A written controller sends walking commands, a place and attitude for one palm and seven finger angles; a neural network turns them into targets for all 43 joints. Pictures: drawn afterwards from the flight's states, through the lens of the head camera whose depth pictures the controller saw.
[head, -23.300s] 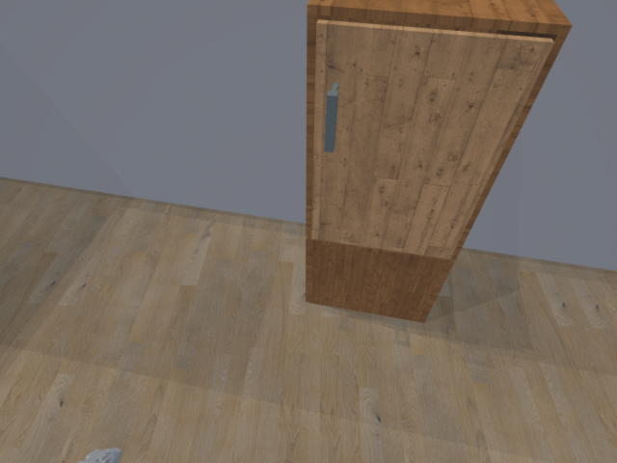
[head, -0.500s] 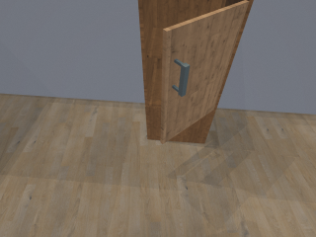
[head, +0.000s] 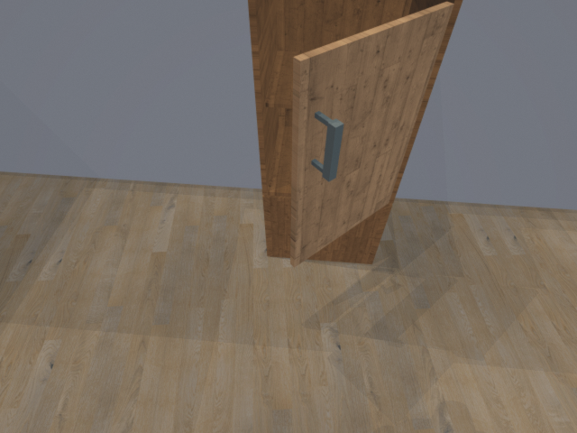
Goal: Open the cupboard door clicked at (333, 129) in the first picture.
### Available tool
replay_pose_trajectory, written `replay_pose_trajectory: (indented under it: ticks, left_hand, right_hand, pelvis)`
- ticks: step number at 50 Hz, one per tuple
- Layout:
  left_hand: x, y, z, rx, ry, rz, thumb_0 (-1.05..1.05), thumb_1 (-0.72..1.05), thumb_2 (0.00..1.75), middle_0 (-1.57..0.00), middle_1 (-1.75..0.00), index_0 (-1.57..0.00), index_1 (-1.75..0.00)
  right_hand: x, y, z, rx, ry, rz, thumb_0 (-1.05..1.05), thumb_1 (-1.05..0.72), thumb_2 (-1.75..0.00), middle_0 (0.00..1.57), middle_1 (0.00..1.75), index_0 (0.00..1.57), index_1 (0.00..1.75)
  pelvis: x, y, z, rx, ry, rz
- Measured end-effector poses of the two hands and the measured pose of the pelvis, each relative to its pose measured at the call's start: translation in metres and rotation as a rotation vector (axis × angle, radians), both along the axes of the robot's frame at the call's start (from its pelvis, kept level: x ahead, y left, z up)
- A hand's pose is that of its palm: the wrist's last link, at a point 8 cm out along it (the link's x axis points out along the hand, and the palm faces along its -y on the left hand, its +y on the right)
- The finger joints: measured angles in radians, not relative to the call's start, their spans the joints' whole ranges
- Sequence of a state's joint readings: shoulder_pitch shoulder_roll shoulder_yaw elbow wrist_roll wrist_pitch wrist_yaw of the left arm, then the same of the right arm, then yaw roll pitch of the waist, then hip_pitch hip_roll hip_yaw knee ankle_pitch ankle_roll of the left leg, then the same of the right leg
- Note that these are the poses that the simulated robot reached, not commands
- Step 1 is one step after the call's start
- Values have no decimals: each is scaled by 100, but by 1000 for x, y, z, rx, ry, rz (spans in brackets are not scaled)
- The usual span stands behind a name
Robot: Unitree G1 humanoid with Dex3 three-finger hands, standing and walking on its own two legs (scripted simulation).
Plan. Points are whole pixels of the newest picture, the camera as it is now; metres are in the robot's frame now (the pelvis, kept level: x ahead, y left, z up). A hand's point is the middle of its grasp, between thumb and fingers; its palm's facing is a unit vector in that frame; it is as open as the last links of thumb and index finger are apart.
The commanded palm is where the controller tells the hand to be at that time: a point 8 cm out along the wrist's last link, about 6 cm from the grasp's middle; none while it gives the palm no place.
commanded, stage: walk to a spot facing it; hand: left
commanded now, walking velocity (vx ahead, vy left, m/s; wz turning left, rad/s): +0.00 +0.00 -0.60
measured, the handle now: (325, 146) +0.60 -0.03 +0.05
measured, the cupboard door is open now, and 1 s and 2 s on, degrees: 43 43 43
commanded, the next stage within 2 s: none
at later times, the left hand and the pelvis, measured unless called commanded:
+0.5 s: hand out of the picture +0.06 +0.17 -0.17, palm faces -0.15 -0.94 -0.29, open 7.4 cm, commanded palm none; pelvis -0.01 -0.02 -0.01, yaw -14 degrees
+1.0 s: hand (194, 404) +0.19 +0.17 -0.18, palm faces -0.46 -0.86 -0.20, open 7.4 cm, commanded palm none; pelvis +0.02 +0.03 +0.00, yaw -32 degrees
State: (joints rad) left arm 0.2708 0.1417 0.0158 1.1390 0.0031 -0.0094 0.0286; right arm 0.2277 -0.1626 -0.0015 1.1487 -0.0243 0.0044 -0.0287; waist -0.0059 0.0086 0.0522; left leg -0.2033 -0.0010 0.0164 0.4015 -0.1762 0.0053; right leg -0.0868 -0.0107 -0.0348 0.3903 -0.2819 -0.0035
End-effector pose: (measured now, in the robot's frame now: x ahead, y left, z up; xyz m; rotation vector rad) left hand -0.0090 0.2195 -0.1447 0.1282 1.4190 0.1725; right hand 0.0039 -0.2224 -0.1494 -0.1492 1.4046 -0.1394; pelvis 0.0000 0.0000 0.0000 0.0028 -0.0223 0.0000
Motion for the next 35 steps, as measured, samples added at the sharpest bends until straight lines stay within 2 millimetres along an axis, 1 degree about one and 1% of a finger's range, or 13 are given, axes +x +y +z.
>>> replay_pose_trajectory:
  ticks: [6,9,15,18,20,23,27,31,35]
  left_hand:
    - [7,3,-3,2,18,-19,0,90,89,-20,-30,-19,-30]
    - [14,7,-5,6,25,-44,0,90,89,-20,-30,-20,-30]
    - [41,14,-5,43,-12,-112,1,90,89,-20,-30,-20,-30]
    - [57,11,-2,73,-44,-149,1,91,89,-20,-30,-19,-30]
    - [65,8,2,89,-70,-171,0,91,89,-20,-30,-19,-30]
    - [72,3,9,101,-84,-194,0,91,89,-20,-30,-19,-30]
    - [79,-2,15,98,-66,-245,0,90,89,-20,-30,-20,-30]
    - [90,-3,14,81,-58,-293,0,90,89,-20,-30,-20,-30]
    - [105,1,9,57,-64,-332,0,90,89,-20,-30,-20,-30]
  right_hand:
    - [2,-6,-2,-17,-19,-53,1,-91,-90,20,30,20,30]
    - [1,-10,-3,-30,-37,-86,1,-91,-90,20,30,20,30]
    - [-5,-27,-9,-47,-70,-136,1,-91,-90,20,30,20,30]
    - [-7,-41,-18,-43,-87,-157,1,-91,-90,20,30,20,30]
    - [-7,-49,-19,-43,-87,-175,1,-91,-90,20,30,20,30]
    - [0,-59,-12,-53,-104,-199,1,-91,-90,20,30,20,30]
    - [16,-66,2,-68,-180,-238,1,-91,-90,20,30,20,30]
    - [31,-66,12,-84,-245,-267,1,-91,-90,20,30,20,30]
    - [42,-59,21,-106,-287,-287,1,-91,-90,20,30,20,30]
  pelvis:
    - [-1,0,-4,-3,6,-48]
    - [-3,-1,-7,-1,13,-78]
    - [-9,-8,-14,20,28,-144]
    - [-11,-16,-20,21,25,-179]
    - [-12,-20,-19,17,27,-186]
    - [-12,-23,-13,29,31,-222]
    - [-11,-22,-6,36,39,-277]
    - [-7,-17,-3,34,47,-326]
    - [-3,-7,-2,27,53,-371]
